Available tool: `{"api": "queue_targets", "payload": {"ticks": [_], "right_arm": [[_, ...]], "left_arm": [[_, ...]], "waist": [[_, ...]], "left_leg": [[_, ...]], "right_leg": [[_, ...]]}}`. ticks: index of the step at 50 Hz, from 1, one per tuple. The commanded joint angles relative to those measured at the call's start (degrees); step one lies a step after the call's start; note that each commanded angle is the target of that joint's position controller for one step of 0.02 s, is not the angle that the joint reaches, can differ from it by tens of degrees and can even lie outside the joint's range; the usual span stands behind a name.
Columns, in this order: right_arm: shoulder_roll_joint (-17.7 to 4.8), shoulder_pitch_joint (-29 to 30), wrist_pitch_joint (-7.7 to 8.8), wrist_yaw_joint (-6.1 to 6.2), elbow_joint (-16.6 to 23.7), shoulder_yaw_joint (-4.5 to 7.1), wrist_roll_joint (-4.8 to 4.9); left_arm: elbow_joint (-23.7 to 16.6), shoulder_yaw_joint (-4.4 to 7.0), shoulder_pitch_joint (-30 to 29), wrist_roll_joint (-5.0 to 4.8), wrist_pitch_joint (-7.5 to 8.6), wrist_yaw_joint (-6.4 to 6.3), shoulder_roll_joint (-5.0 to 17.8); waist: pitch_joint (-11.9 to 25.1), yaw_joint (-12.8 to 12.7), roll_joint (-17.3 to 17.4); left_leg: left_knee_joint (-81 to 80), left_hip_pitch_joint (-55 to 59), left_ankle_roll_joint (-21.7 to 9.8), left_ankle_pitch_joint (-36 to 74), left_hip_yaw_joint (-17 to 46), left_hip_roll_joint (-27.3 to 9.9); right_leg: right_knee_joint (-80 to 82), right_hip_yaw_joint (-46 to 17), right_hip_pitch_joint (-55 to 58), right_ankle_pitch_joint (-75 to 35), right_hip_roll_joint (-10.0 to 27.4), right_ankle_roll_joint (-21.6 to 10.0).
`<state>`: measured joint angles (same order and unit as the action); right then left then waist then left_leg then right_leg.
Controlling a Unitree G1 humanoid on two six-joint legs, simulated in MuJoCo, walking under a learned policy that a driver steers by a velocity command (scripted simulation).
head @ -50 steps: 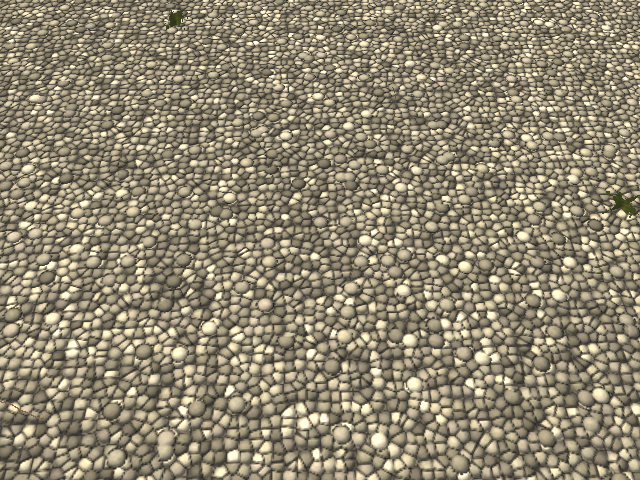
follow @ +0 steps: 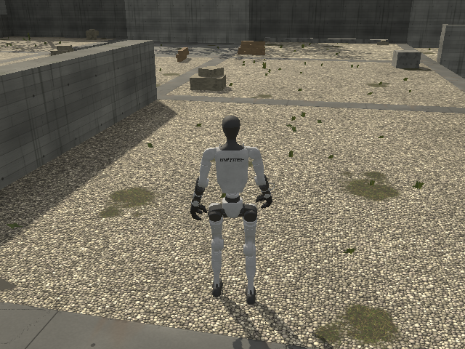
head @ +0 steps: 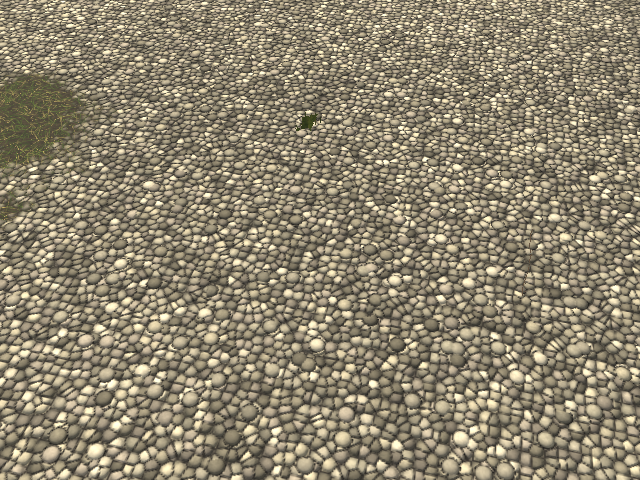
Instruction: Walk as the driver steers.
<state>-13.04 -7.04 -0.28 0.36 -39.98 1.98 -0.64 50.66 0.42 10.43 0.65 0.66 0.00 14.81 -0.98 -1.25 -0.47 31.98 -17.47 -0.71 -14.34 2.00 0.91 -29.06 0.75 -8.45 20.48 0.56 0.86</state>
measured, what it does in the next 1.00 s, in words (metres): walks ahead: left foot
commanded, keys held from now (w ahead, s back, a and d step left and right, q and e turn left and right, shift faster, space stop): no key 0.06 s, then w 0.92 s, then w+e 0.02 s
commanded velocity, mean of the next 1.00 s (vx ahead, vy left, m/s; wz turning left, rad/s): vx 0.36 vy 0.00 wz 0.01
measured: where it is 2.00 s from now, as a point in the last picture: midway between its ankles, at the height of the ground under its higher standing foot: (379, 338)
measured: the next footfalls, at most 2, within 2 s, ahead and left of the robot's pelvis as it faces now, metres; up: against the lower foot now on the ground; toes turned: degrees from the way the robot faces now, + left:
left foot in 0.66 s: +0.34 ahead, +0.13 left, +0.00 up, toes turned +1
right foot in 1.22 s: +0.63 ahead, -0.13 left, +0.00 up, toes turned -8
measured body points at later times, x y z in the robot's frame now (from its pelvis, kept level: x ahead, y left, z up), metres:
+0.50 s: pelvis +0.09 -0.01 +0.01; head +0.11 -0.02 +0.46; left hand +0.02 +0.25 -0.12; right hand +0.28 -0.26 -0.09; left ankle +0.17 +0.12 -0.68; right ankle -0.04 -0.12 -0.73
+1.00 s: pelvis +0.33 +0.04 +0.01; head +0.34 +0.04 +0.46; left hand +0.49 +0.30 -0.09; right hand +0.35 -0.23 -0.12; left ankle +0.30 +0.12 -0.73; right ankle +0.49 -0.14 -0.66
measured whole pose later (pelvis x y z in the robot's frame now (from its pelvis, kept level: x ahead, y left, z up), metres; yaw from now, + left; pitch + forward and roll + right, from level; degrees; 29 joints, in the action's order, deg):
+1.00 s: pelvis +0.33 +0.04 +0.01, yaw -1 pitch +0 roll +2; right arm -14.7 -20.0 5.1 -0.6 -52.5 2.9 0.0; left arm 48.4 3.5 7.6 -0.3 3.9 -0.4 16.5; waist -0.3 3.2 -2.1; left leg 12.5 -3.7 -4.0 -9.2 -2.9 4.7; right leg -47.7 -2.9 -39.5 1.4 8.3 0.6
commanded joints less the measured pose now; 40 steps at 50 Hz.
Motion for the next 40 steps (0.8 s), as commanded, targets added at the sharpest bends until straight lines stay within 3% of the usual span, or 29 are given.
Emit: {"api": "queue_targets", "payload": {"ticks": [1, 3, 4, 6, 8, 10, 12, 13, 14, 15, 16, 17, 18, 20, 23, 25, 27, 29, 31, 32, 33, 34, 35, 36, 37, 38, 39, 40], "right_arm": [[-7.2, 0.3, 0.82, 0.11, 2.6, 2.01, 0.11], [-7.1, 0.6, 0.79, 0.05, 1.9, 2.05, 0.15], [-6.7, -0.1, 0.72, 0.05, 1.0, 1.99, 0.17], [-8.2, -1.0, 0.28, 0.19, 0.0, 2.67, 0.72], [-9.5, -3.3, 0.46, 0.36, -0.8, 3.18, 0.94], [-10.3, -6.9, 1.47, 0.36, -2.4, 3.40, 1.05], [-10.3, -5.9, 2.44, 0.42, -2.5, 3.36, 1.12], [-9.8, -2.2, 2.63, 0.39, -1.5, 3.17, 1.30], [-8.3, 3.7, 2.75, 0.27, 0.4, 2.72, 1.60], [-5.4, 7.3, 3.34, 0.05, 2.2, 2.01, 1.81], [-4.8, 8.2, 4.57, -0.06, 3.6, 1.83, 1.86], [-8.1, 8.7, 5.36, 0.02, 3.4, 2.66, 2.11], [-8.0, 7.3, 5.78, -0.23, 3.0, 2.80, 2.44], [-6.0, 6.0, 5.74, -1.07, 2.3, 2.25, 2.57], [-3.4, 8.9, 5.68, -2.66, 3.3, 1.38, 2.19], [-1.4, 11.9, 5.53, -3.44, 4.3, 0.43, 1.95], [-2.9, 13.0, 5.20, -3.39, 5.0, 0.68, 2.08], [-5.4, 12.8, 4.97, -3.06, 5.2, 1.31, 2.30], [-7.9, 9.1, 4.91, -2.59, 4.4, 2.42, 2.09], [-9.5, 3.1, 4.74, -2.20, 2.6, 3.42, 2.02], [-11.3, -5.9, 4.41, -1.67, -0.4, 4.56, 2.18], [-15.1, -16.1, 3.94, -0.85, -2.6, 5.62, 1.66], [-17.5, -17.4, 4.11, -1.56, -3.8, 5.23, 0.78], [-12.5, -14.6, 4.53, -1.83, -3.7, 3.92, 1.29], [-10.5, -9.6, 4.96, -1.86, -3.5, 3.23, 1.59], [-9.8, -5.8, 5.38, -2.05, -3.2, 2.91, 1.34], [-8.7, -3.2, 5.79, -2.34, -3.1, 2.68, 0.63], [-7.4, -1.8, 6.09, -2.43, -3.4, 2.31, 0.08]], "left_arm": [[-1.2, 1.56, 1.6, -0.23, -0.09, -0.52, 6.6], [-0.5, 1.60, 1.3, -0.27, -0.52, -0.72, 6.5], [0.2, 1.52, 2.1, -0.26, -0.73, -0.79, 6.0], [1.0, 1.69, 2.0, -0.56, -1.08, -0.91, 6.0], [0.5, 1.62, 0.8, -0.79, -0.51, -0.98, 5.4], [-0.2, 1.46, 0.2, -1.37, 1.07, -0.84, 4.4], [0.4, 1.73, 1.5, -1.65, 2.62, -0.41, 5.0], [1.7, 1.89, 4.4, -1.71, 3.25, -0.07, 5.3], [3.7, 2.13, 8.7, -1.68, 3.83, 0.24, 6.0], [5.9, 3.10, 13.2, -1.69, 4.27, 0.16, 9.3], [6.9, 4.46, 16.0, -1.80, 4.34, 0.20, 14.0], [6.5, 4.21, 16.8, -1.09, 4.32, 0.19, 12.3], [6.4, 3.65, 17.6, -0.73, 4.62, 0.25, 10.1], [6.1, 3.24, 17.4, -1.18, 4.43, 0.36, 8.7], [5.0, 2.24, 14.9, -0.98, 3.02, -0.17, 6.3], [4.2, 2.37, 13.7, -0.80, 2.95, -0.71, 7.5], [4.6, 3.06, 15.1, -1.23, 3.50, -0.93, 9.9], [4.9, 3.50, 15.3, -1.98, 3.85, -0.90, 10.6], [5.1, 3.91, 15.0, -2.06, 3.66, -0.85, 11.1], [5.1, 3.97, 14.8, -1.87, 3.29, -0.86, 11.1], [4.8, 3.79, 14.8, -1.37, 2.97, -0.93, 10.5], [3.2, 2.89, 15.2, 0.15, 2.91, -0.96, 8.0], [2.7, 0.77, 22.4, -0.82, 4.01, -0.58, -0.5], [2.3, 2.44, 17.3, -2.38, 5.25, 0.00, 6.2], [0.1, 3.34, 11.5, -3.59, 5.85, 0.23, 8.8], [-0.3, 3.27, 9.2, -3.22, 6.05, -0.10, 8.1], [-0.3, 3.56, 8.9, -2.32, 5.82, -0.42, 7.3], [0.2, 3.64, 10.6, -1.98, 5.10, -0.47, 6.4]], "waist": [[5.6, 0.1, 2.6], [5.3, 0.0, 1.9], [6.2, -0.2, 2.0], [3.6, 0.2, 2.6], [-0.6, 1.4, 4.7], [-2.3, 1.9, 9.2], [-2.1, 0.6, 9.9], [-1.8, -1.6, 9.3], [-2.5, -4.5, 6.5], [-2.8, -5.7, -2.1], [-3.7, -5.7, -12.3], [-6.0, -6.7, -11.7], [-5.7, -5.6, -7.8], [-4.4, -4.4, -5.0], [-4.9, -3.6, -5.5], [-5.5, -3.8, -5.9], [-5.9, -3.3, -6.9], [-6.2, -2.0, -7.3], [-2.9, 1.2, -7.8], [1.2, 4.5, -7.6], [6.3, 8.6, -6.7], [13.9, 11.6, 1.5], [23.0, 6.3, 17.8], [16.1, 7.6, 12.2], [6.6, 6.2, 9.2], [3.0, 4.3, 4.1], [1.3, 2.3, 3.3], [1.5, 0.2, 4.6]], "left_leg": [[-1.9, 10.3, -4.1, 28.8, 5.7, -5.5], [-2.2, 10.0, -4.1, 27.9, 5.6, -5.3], [-2.7, 10.1, -4.2, 21.7, 5.1, -4.7], [-4.5, 8.1, -5.2, 1.6, 5.7, -3.9], [-9.7, 5.3, -7.7, -18.6, 11.9, -6.9], [-15.8, 5.9, -11.4, -26.8, 22.8, -12.8], [-16.6, 3.7, -12.0, -24.4, 25.4, -14.3], [-15.5, 0.5, -10.4, -21.7, 21.8, -12.7], [-11.3, -3.8, -7.7, -16.1, 14.8, -8.9], [0.3, -11.4, -3.5, -7.5, 4.2, -2.2], [11.6, -21.9, -0.4, -4.2, -3.8, 2.8], [19.3, -31.2, 0.4, -16.3, -2.7, 1.1], [26.1, -36.1, 0.1, -17.8, -0.5, -1.2], [29.4, -40.9, -0.6, -11.7, -0.5, -4.3], [20.1, -31.6, 0.1, -0.7, -4.1, -4.6], [10.8, -20.3, 0.6, 7.7, -6.3, -2.7], [5.5, -13.1, 0.1, 11.6, -6.3, -1.6], [1.8, -11.1, -1.3, 12.0, -5.0, -1.5], [0.1, -5.0, -3.4, 10.7, -5.6, 0.0], [-0.4, 3.2, -4.9, 10.3, -6.5, 1.4], [-0.4, 15.5, -6.4, 10.1, -6.3, 1.3], [0.5, 32.5, -9.7, 6.7, 7.4, -10.3], [-11.8, 42.1, -18.3, -11.6, 37.8, -23.3], [-18.1, 35.1, -16.3, -19.6, 41.6, -21.8], [-19.1, 26.4, -14.1, -17.4, 32.8, -20.4], [-20.3, 18.2, -13.1, -9.2, 25.7, -18.2], [-21.3, 12.1, -12.4, -2.8, 20.2, -15.8], [-22.8, 8.5, -11.9, 0.1, 16.2, -14.0]], "right_leg": [[2.8, -1.7, -3.5, -15.1, 2.3, -0.3], [3.0, -1.7, -2.9, -14.8, 2.3, -0.1], [3.4, -1.0, -2.2, -10.5, 1.8, -0.2], [1.6, 0.9, -5.4, 1.8, -0.1, -1.1], [-2.6, 1.7, -10.8, 7.8, -0.8, -2.2], [-7.7, 1.3, -14.7, 7.3, -1.2, -3.6], [-6.2, -0.4, -11.7, 6.3, -0.2, -6.3], [-2.0, -1.2, -7.0, 4.8, 0.6, -8.0], [3.9, -3.6, -1.6, 4.0, 2.2, -9.4], [9.7, -11.9, 6.1, 5.2, 6.9, -11.0], [15.3, -25.4, 14.5, -0.3, 15.0, -13.9], [16.0, -30.7, 18.6, -11.3, 20.1, -16.6], [14.3, -30.2, 22.4, -18.8, 21.0, -17.2], [14.2, -23.5, 26.1, -24.3, 19.4, -15.0], [18.2, -13.2, 16.8, -26.1, 13.7, -11.5], [20.9, -8.0, 7.3, -24.5, 10.4, -10.4], [23.2, -7.2, 4.1, -23.6, 11.3, -10.4], [22.2, -6.8, 6.7, -27.2, 13.1, -9.7], [15.5, -5.3, 10.1, -44.2, 13.9, -8.3], [7.8, -3.4, 9.6, -52.8, 12.7, -7.2], [-2.9, -2.2, 4.6, -54.1, 10.6, -5.7], [-21.7, -0.7, -8.8, -34.3, 7.1, -4.1], [-40.2, -4.1, -23.9, 10.4, -3.6, -1.9], [-47.0, -9.1, -29.5, 11.0, -0.8, -2.8], [-47.3, -7.0, -33.0, 5.7, 2.1, -3.8], [-45.0, -5.9, -30.5, 0.4, 4.9, -4.1], [-42.2, -5.6, -27.6, -2.9, 6.6, -3.9], [-40.5, -6.2, -24.0, -4.8, 8.0, -3.8]]}}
